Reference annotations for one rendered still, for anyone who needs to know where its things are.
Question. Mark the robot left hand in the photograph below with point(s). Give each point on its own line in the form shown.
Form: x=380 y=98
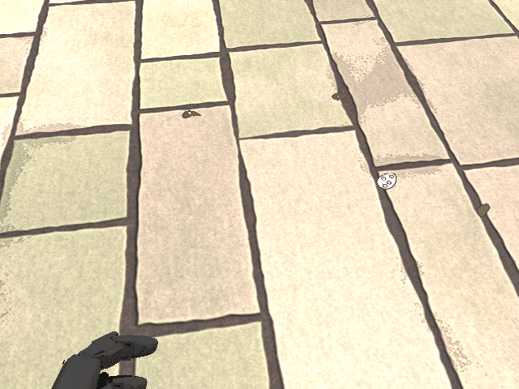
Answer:
x=82 y=371

